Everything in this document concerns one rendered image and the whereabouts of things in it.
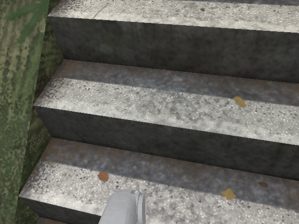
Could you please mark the robot left thigh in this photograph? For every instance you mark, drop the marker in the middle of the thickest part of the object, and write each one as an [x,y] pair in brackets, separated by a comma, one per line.
[125,207]

